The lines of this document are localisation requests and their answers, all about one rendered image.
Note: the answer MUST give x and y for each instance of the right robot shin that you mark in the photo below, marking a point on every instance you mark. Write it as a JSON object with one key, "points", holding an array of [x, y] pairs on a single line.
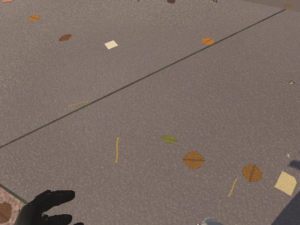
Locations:
{"points": [[210, 219]]}

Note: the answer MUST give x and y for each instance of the robot left hand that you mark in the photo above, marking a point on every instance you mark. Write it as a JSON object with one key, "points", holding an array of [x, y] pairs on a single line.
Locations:
{"points": [[31, 214]]}

